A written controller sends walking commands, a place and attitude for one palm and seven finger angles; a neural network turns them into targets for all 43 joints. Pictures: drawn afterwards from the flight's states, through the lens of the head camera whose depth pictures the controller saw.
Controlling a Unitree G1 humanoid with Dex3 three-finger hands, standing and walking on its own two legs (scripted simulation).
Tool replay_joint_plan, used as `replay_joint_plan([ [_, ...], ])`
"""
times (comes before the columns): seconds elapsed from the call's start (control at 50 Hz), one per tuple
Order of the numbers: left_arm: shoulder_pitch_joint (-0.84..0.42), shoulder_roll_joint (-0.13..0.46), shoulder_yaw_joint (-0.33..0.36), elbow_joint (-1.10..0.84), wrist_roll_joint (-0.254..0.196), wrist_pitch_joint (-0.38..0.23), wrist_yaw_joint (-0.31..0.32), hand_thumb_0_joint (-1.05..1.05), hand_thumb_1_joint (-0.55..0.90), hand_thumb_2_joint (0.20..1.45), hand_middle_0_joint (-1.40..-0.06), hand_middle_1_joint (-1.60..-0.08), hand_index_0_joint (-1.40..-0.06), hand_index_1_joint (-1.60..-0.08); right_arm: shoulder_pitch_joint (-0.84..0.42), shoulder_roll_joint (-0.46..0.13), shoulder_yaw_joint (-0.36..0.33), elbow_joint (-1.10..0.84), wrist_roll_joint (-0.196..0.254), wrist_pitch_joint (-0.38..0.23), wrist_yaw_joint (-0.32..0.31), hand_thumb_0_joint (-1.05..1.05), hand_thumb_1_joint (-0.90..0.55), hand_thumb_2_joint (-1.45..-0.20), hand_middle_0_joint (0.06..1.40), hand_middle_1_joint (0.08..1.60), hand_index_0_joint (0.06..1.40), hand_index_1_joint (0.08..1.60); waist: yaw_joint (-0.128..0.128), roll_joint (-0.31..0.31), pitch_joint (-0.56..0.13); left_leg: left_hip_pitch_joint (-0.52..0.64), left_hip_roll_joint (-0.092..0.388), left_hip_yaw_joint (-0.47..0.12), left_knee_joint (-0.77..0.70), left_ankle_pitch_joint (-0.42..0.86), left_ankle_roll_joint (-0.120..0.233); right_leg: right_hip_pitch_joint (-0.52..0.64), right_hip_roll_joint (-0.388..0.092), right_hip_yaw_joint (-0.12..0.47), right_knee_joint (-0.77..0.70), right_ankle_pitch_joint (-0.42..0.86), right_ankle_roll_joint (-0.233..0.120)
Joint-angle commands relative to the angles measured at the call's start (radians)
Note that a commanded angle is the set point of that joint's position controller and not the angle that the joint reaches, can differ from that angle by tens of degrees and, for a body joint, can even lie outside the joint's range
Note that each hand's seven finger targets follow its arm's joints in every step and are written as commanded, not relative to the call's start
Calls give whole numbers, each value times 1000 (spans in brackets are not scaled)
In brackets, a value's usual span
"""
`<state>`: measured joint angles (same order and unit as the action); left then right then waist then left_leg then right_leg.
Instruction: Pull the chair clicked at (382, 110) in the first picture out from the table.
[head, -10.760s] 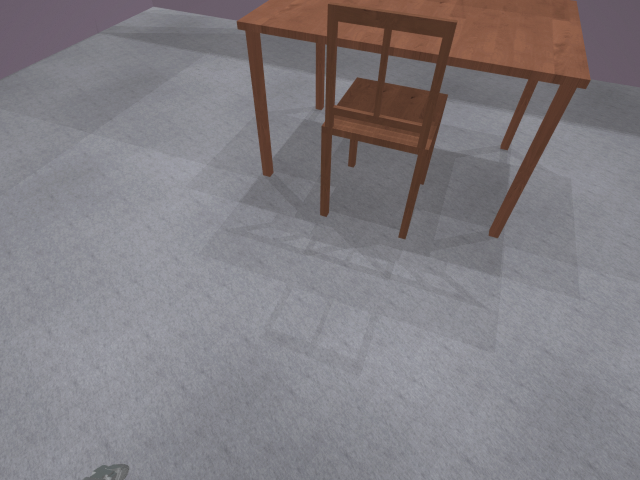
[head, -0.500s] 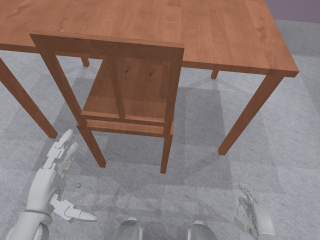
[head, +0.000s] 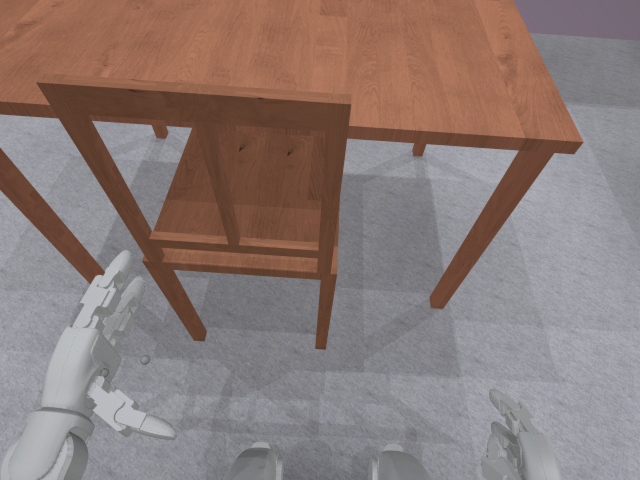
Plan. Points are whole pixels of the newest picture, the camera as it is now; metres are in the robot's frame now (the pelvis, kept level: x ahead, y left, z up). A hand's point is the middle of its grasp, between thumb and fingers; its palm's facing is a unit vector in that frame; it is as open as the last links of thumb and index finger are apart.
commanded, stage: raise the hand toward the chair's back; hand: left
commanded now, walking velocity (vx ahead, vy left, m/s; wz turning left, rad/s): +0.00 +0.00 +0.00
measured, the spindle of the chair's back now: (221, 191) +0.53 +0.18 +0.00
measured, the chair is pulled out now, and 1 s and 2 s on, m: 0.00 0.00 0.00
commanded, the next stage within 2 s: aim the fingers beside a spindle in 0.30 s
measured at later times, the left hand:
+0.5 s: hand (155, 365) +0.24 +0.19 +0.04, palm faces -0.03 -1.00 -0.07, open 16.9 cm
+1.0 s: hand (185, 327) +0.29 +0.18 +0.02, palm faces -0.06 -1.00 -0.05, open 16.9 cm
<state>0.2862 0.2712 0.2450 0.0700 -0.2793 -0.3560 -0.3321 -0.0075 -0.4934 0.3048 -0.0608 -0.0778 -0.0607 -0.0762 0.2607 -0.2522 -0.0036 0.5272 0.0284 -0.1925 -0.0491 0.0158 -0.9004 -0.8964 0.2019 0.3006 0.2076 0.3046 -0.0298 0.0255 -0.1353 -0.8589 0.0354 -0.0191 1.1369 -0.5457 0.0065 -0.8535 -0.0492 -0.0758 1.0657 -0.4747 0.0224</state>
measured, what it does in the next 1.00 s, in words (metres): stands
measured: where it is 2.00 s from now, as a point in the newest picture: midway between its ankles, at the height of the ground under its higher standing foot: outside the picture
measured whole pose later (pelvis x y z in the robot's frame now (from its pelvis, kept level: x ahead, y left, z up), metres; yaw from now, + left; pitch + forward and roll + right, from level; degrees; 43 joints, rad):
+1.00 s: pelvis -0.01 -0.01 -0.01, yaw +0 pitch +18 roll -2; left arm 0.06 0.24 0.21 0.25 -0.23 -0.41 -0.29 -0.01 -0.49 0.30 -0.06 -0.08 -0.06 -0.08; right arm 0.25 -0.25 0.00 0.56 0.02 -0.18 -0.04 0.01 -0.90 -0.90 0.20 0.30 0.21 0.30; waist -0.04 0.03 -0.14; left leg -0.95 0.03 -0.01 1.19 -0.55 0.00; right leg -0.96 -0.05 -0.06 1.14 -0.49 0.01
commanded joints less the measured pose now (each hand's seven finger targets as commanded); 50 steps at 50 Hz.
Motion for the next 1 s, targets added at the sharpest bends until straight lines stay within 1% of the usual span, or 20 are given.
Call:
replay_joint_plan([
  [0.0,-47,128,74,-198,-21,-89,18,0,-500,300,-60,-80,-60,-80,-31,-127,-55,-144,0,-60,-5,0,-900,-900,200,300,200,300,12,49,-228,145,-36,-4,-186,339,-2,162,55,-7,-120,216,-42],
  [0.06,-56,139,79,-193,-12,-101,24,0,-500,300,-60,-80,-60,-80,-33,-130,-56,-142,-1,-58,-5,0,-900,-900,200,300,200,300,10,28,-231,140,-33,-8,-188,326,-1,160,55,-7,-117,204,-41],
  [0.1,-60,138,77,-197,-15,-107,24,0,-500,300,-60,-80,-60,-80,-38,-127,-55,-142,-1,-61,-4,0,-900,-900,200,300,200,300,11,54,-227,134,-36,-3,-189,299,0,158,51,-2,-125,180,-41],
  [0.16,-58,129,70,-178,-15,-107,19,0,-500,300,-60,-80,-60,-80,-38,-129,-55,-141,2,-59,-6,0,-900,-900,200,300,200,300,5,23,-224,131,-35,-6,-189,290,2,154,54,-3,-126,175,-39],
  [0.32,-77,135,74,-157,-27,-108,3,0,-500,300,-60,-80,-60,-80,-50,-126,-49,-136,3,-64,-12,0,-900,-900,200,300,200,300,3,-3,-213,98,-41,-2,-178,252,9,173,50,16,-144,147,-35],
  [0.38,-85,137,72,-181,-25,-115,-1,0,-500,300,-60,-80,-60,-80,-48,-125,-50,-137,3,-68,-11,0,-900,-900,200,300,200,300,7,26,-236,118,-40,-2,-179,280,7,176,47,13,-133,177,-37],
  [0.42,-114,123,50,-156,-18,-113,3,0,-500,300,-60,-80,-60,-80,-44,-126,-48,-127,2,-69,-12,0,-900,-900,200,300,200,300,-10,11,-217,107,-38,-3,-165,271,10,146,50,13,-129,169,-35],
  [0.46,-190,102,16,-145,-11,-119,7,0,-500,300,-60,-80,-60,-80,-45,-130,-43,-122,0,-74,-11,0,-900,-900,200,300,200,300,-22,29,-191,94,-39,-8,-161,233,8,106,47,15,-126,128,-35],
  [0.52,-209,150,63,-108,-6,-121,16,0,-500,300,-60,-80,-60,-80,-37,-138,-45,-117,-3,-74,-15,0,-900,-900,200,300,200,300,-9,0,-221,70,-39,-6,-155,216,10,124,46,23,-124,102,-37],
  [0.6,-238,141,58,-101,-2,-117,15,0,-500,300,-60,-80,-60,-80,-38,-133,-44,-122,-3,-70,-12,0,-900,-900,200,300,200,300,5,44,-272,93,-40,-2,-155,269,8,142,42,21,-106,162,-40],
  [0.62,-235,155,68,-85,1,-112,18,0,-500,300,-60,-80,-60,-80,-35,-136,-46,-119,-2,-66,-12,0,-900,-900,200,300,200,300,5,30,-276,92,-36,-5,-155,284,8,145,45,17,-98,174,-41],
  [0.64,-241,125,46,-81,-2,-108,18,0,-500,300,-60,-80,-60,-80,-38,-132,-44,-122,-4,-65,-9,0,-900,-900,200,300,200,300,1,35,-276,91,-40,-1,-153,281,8,144,43,20,-103,178,-38],
  [0.66,-271,135,50,-78,-1,-108,20,0,-500,300,-60,-80,-60,-80,-34,-135,-45,-115,-3,-63,-8,0,-900,-900,200,300,200,300,-5,21,-274,90,-36,-5,-152,282,6,137,43,17,-98,181,-38],
  [0.7,-248,138,61,-64,0,-108,27,0,-500,300,-60,-80,-60,-80,-31,-135,-49,-118,-4,-58,-5,0,-900,-900,200,300,200,300,5,24,-290,86,-37,2,-148,294,6,148,42,21,-95,197,-37],
  [0.78,-317,139,60,-22,9,-109,35,0,-500,300,-60,-80,-60,-80,-24,-139,-50,-110,-7,-47,-3,0,-900,-900,200,300,200,300,-7,2,-277,61,-35,1,-137,281,6,126,43,23,-84,193,-36],
  [0.8,-316,117,40,-27,10,-112,35,0,-500,300,-60,-80,-60,-80,-25,-136,-50,-113,-7,-47,-1,0,-900,-900,200,300,200,300,-5,13,-283,66,-36,1,-137,289,6,123,42,21,-81,198,-37],
  [0.82,-307,131,52,-35,11,-116,36,0,-500,300,-60,-80,-60,-80,-24,-139,-53,-118,-7,-47,-1,0,-900,-900,200,300,200,300,5,20,-297,73,-34,-3,-139,306,5,126,43,17,-72,205,-41],
  [0.84,-320,106,22,-45,14,-120,35,0,-500,300,-60,-80,-60,-80,-25,-135,-51,-116,-7,-47,2,0,-900,-900,200,300,200,300,-2,37,-309,90,-34,-1,-136,321,5,117,41,17,-68,220,-41],
  [0.9,-333,122,39,-26,19,-124,50,0,-500,300,-60,-80,-60,-80,-15,-140,-56,-107,-9,-40,4,0,-900,-900,200,300,200,300,-4,2,-312,76,-31,-1,-127,316,4,108,42,17,-62,219,-38],
  [0.98,-432,106,12,7,37,-130,65,0,-500,300,-60,-80,-60,-80,-19,-140,-54,-96,-12,-31,4,0,-900,-900,200,300,200,300,-16,21,-292,60,-32,-6,-122,270,2,56,41,17,-53,167,-41],
])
